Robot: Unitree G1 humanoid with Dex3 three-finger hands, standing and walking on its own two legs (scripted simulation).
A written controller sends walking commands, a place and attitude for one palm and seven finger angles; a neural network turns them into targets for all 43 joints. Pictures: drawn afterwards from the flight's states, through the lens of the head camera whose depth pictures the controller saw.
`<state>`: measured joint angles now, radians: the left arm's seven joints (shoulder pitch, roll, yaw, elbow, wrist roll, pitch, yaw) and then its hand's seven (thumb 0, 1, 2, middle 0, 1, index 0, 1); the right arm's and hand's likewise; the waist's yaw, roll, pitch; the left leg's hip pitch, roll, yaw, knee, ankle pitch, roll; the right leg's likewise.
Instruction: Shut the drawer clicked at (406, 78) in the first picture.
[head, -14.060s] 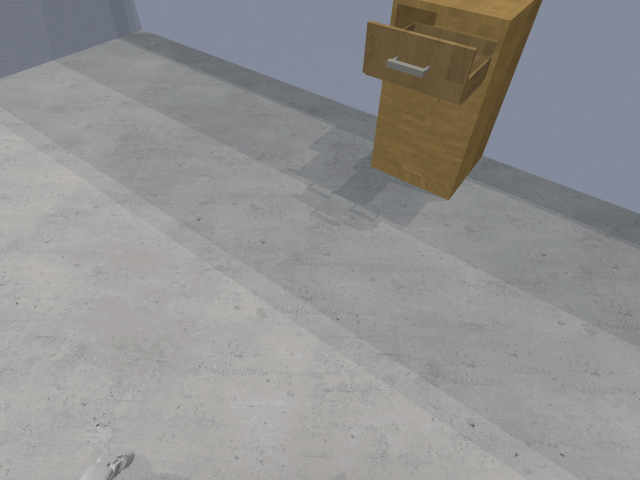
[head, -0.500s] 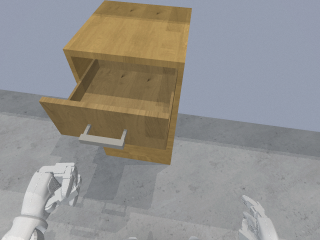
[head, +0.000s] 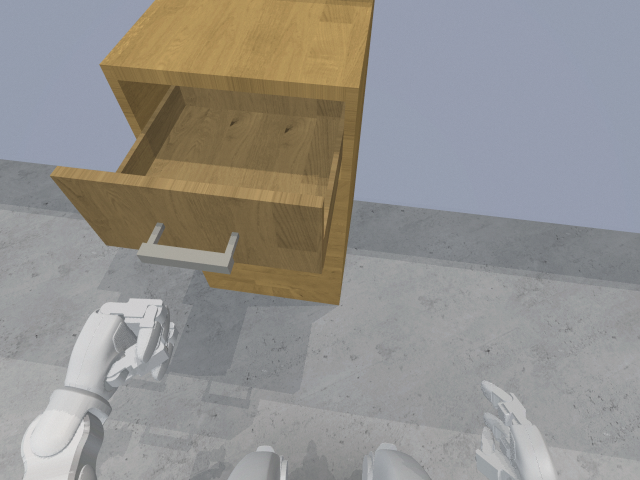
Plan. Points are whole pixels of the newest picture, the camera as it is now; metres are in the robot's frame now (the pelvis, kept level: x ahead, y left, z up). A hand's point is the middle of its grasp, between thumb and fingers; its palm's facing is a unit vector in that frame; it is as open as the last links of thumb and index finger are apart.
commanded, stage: bring the fist close to the handle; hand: left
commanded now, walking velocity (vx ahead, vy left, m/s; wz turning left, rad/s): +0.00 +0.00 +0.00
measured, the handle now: (191, 246) +0.44 +0.21 -0.02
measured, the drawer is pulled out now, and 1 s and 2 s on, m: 0.23 0.23 0.18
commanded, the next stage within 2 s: push the drawer shut in 0.98 s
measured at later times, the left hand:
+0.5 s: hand (185, 321) +0.32 +0.19 -0.01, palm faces -0.15 -0.99 -0.05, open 3.3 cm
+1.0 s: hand (193, 322) +0.32 +0.18 -0.02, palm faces -0.16 -0.99 -0.05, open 3.3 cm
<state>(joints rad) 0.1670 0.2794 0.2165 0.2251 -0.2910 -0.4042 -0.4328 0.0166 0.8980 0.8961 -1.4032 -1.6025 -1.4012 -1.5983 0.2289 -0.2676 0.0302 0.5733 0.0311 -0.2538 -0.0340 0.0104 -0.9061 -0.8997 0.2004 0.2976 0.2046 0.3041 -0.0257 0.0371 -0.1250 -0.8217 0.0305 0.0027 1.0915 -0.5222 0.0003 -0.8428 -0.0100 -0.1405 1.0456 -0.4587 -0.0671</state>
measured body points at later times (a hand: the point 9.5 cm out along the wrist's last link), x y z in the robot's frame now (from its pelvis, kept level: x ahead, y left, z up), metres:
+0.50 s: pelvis -0.01 +0.02 -0.03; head +0.10 +0.02 +0.40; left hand +0.32 +0.25 -0.01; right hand +0.15 -0.24 -0.13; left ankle +0.01 +0.12 -0.66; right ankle +0.03 -0.08 -0.66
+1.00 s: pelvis -0.01 +0.02 -0.04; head +0.11 +0.03 +0.39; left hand +0.32 +0.24 -0.02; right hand +0.15 -0.22 -0.14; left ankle +0.01 +0.12 -0.66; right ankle +0.03 -0.08 -0.66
